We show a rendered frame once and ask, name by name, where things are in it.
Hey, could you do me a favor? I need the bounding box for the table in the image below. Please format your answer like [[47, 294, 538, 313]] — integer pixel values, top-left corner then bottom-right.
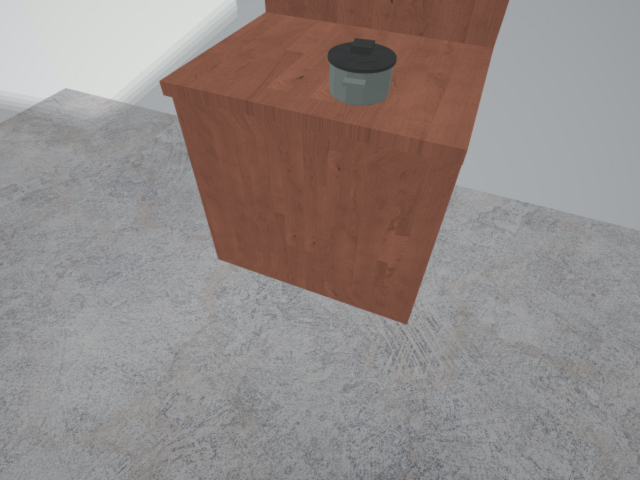
[[159, 0, 509, 325]]

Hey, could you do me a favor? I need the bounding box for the lid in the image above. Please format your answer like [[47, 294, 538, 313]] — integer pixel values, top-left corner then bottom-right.
[[328, 42, 397, 74]]

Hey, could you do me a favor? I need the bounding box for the pot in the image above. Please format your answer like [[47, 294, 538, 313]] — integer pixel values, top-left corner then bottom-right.
[[329, 64, 393, 106]]

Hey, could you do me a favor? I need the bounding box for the knob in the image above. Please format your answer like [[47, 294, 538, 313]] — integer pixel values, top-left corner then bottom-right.
[[350, 38, 375, 56]]

